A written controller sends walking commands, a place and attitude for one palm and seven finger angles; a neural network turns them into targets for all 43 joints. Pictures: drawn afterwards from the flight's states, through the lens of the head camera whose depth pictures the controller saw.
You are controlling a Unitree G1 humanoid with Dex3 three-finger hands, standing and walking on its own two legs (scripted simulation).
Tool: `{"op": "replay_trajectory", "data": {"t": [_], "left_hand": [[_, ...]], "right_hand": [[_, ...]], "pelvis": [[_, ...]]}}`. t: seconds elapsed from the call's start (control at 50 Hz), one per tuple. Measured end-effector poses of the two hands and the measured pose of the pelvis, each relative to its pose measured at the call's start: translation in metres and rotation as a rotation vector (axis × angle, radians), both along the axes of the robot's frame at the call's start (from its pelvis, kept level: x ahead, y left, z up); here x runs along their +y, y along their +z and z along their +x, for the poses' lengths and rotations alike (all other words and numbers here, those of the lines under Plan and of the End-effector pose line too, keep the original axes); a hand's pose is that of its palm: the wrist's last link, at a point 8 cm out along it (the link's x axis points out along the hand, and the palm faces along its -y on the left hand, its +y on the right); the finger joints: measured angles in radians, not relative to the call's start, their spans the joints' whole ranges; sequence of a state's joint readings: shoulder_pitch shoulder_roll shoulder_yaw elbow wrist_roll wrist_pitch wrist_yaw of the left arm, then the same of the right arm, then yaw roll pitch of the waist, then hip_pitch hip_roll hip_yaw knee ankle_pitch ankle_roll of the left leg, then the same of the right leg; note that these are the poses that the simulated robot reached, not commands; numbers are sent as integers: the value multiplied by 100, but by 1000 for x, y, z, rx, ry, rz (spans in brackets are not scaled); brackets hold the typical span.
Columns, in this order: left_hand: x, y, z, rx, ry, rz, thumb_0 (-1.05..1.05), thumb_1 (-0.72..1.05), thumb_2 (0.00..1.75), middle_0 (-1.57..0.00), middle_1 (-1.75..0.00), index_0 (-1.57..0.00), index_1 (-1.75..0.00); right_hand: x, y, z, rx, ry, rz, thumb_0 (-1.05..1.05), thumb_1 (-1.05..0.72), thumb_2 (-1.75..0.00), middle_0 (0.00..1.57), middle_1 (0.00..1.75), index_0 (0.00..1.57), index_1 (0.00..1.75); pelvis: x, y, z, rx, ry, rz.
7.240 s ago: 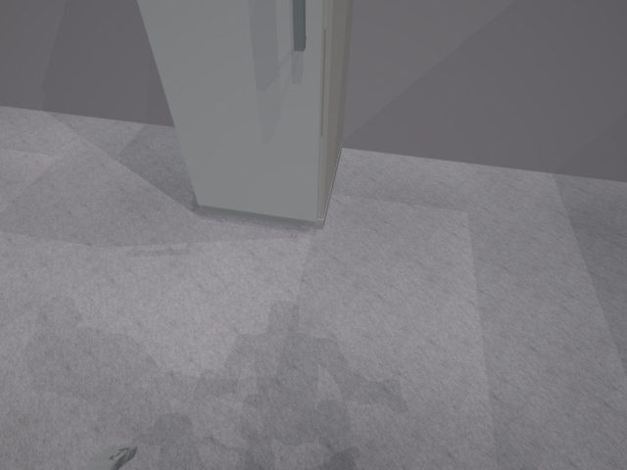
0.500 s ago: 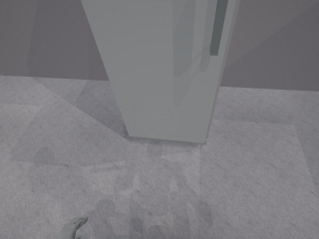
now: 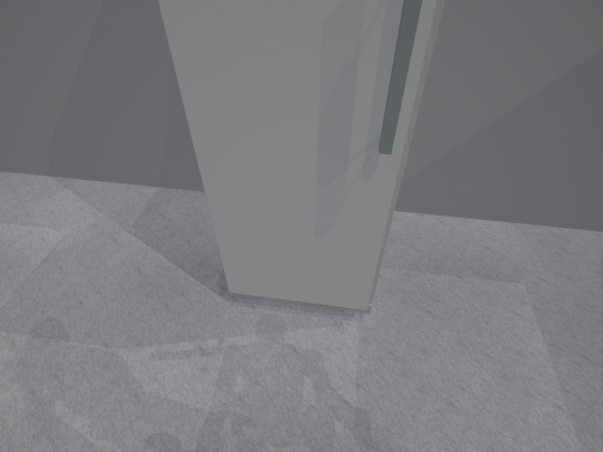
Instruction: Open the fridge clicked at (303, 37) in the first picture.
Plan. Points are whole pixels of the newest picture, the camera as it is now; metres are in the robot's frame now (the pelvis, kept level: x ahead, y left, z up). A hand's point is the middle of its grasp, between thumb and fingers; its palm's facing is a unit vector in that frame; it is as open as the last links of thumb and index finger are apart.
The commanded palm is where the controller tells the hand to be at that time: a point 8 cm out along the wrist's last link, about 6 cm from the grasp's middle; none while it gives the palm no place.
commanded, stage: take the last steps up to it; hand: right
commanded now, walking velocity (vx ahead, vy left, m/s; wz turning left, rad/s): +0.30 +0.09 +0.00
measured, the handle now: (401, 52) +0.75 -0.10 +0.23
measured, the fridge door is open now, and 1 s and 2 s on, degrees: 0 0 0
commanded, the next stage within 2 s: come to a stop and stand still in 0.78 s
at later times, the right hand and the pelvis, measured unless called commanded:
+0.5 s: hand out of the picture +0.00 -0.04 -0.16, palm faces +0.15 +0.97 -0.19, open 7.3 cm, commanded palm none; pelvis +0.08 +0.11 +0.00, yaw -2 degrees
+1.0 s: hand (375, 432) +0.22 -0.09 -0.19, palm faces +0.13 +0.97 -0.18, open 7.4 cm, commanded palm none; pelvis +0.25 +0.07 -0.01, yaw -1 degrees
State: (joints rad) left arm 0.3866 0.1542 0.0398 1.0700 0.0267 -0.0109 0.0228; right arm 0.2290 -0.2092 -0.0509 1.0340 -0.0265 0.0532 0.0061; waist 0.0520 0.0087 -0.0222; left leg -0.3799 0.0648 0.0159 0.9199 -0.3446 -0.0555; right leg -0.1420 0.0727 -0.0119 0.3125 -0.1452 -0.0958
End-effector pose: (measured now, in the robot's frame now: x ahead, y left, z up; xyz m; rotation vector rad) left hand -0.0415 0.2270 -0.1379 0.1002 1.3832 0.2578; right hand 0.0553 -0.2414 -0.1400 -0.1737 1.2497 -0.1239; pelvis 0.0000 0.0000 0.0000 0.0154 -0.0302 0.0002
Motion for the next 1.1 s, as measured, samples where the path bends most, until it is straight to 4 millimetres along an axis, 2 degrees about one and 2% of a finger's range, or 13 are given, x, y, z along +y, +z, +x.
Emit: {"op": "replay_trajectory", "data": {"t": [0.08,0.16,0.22,0.28,0.4,0.5,0.62,0.72,0.82,0.9,0.98,1.04,1.1], "left_hand": [[9,-4,-33,94,35,-30,1,91,90,-20,-30,-20,-30],[27,-8,-49,157,59,-54,1,90,90,-20,-30,-20,-30],[46,-17,-47,179,65,-72,1,90,90,-20,-30,-20,-30],[67,-26,-29,183,34,-83,1,90,90,-20,-30,-20,-30],[104,-20,63,47,-42,-69,1,91,90,-20,-30,-20,-30],[115,-19,149,-60,-113,-57,1,91,90,-20,-30,-19,-30],[98,-19,251,-155,-200,-75,1,91,90,-20,-30,-19,-30],[64,-18,335,-237,-275,-105,1,91,90,-20,-30,-19,-30],[33,-23,393,-327,-283,-105,1,91,90,-20,-30,-20,-30],[32,-19,386,-295,-214,-98,0,91,90,-20,-30,-20,-30],[58,-5,388,-307,-148,-15,-6,95,90,-21,-30,-20,-30],[73,-4,381,-235,-162,13,-5,95,90,-20,-30,-20,-30],[84,-8,370,-165,-152,13,-3,94,90,-20,-30,-20,-30]], "right_hand": [[21,5,9,-5,15,4,0,-91,-90,20,30,20,30],[48,8,20,-15,23,3,0,-91,-90,20,30,20,30],[70,4,24,-29,16,-6,0,-91,-90,20,30,20,30],[90,0,17,-30,-34,-19,0,-92,-90,20,30,20,30],[120,6,-28,104,-128,-16,0,-93,-90,20,30,20,30],[152,7,-64,244,-198,26,0,-92,-90,20,30,20,30],[186,10,-85,394,-275,86,0,-92,-90,20,30,20,30],[194,11,-75,488,-318,119,0,-91,-90,20,30,20,30],[173,-3,-34,524,-311,130,0,-91,-90,20,30,20,30],[137,-15,42,397,-249,88,0,-91,-90,20,30,20,30],[106,-20,137,207,-171,37,0,-91,-90,20,30,20,30],[95,-18,200,68,-140,8,0,-92,-90,20,30,19,30],[89,-13,244,-15,-112,-24,0,-93,-90,19,30,19,30]], "pelvis": [[15,1,3,7,-3,-2],[37,0,11,11,1,-10],[59,-7,20,10,6,-29],[78,-12,29,-1,-9,-23],[99,-2,57,-2,-24,-36],[105,-2,85,-3,-43,-29],[103,-7,123,7,-50,-23],[93,-14,161,19,-46,-25],[75,-28,204,14,-43,-17],[70,-21,229,-3,-18,-30],[70,-14,246,-4,-20,-38],[75,-12,255,-7,-34,-37],[84,-12,263,-14,-42,-37]]}}
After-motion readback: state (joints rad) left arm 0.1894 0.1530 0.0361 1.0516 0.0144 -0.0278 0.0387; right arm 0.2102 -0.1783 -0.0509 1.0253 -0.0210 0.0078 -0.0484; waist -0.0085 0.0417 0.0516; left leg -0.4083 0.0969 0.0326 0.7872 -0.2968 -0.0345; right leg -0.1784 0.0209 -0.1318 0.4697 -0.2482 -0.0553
